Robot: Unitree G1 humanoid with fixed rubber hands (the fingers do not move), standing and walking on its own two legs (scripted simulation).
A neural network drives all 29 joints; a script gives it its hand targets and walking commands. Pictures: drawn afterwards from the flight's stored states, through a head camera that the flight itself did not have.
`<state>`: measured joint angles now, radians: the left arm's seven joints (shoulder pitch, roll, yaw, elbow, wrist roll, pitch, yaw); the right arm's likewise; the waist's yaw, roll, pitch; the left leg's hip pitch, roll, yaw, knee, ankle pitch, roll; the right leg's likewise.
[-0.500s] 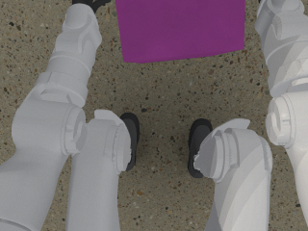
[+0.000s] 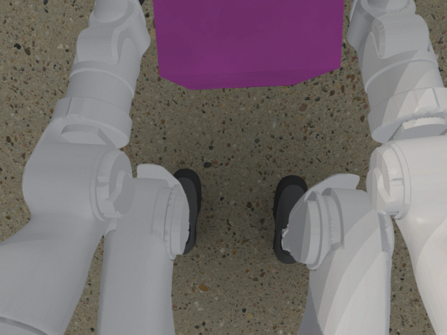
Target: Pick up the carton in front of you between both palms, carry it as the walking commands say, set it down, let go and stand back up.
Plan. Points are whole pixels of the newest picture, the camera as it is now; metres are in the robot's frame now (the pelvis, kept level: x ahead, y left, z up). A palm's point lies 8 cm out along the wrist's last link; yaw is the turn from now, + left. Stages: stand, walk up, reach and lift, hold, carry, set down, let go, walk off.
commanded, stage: reach and lift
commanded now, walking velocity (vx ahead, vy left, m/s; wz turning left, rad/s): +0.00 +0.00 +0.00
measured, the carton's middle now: (242, 13) +0.54 -0.01 -0.22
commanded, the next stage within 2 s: none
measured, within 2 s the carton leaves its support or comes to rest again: neither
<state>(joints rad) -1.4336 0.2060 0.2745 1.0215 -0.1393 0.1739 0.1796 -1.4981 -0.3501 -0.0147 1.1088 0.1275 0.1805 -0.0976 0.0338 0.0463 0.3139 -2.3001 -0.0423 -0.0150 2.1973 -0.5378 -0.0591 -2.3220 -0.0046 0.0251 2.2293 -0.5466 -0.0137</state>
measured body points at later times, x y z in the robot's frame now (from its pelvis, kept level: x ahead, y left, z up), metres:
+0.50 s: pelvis +0.00 +0.01 +0.11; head +0.26 -0.02 +0.48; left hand +0.51 +0.14 +0.05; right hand +0.51 -0.17 +0.05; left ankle +0.12 +0.13 -0.32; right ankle +0.11 -0.12 -0.32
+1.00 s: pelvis +0.04 +0.01 +0.24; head +0.21 -0.01 +0.66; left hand +0.48 +0.13 +0.20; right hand +0.47 -0.17 +0.20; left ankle +0.12 +0.13 -0.32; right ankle +0.11 -0.12 -0.32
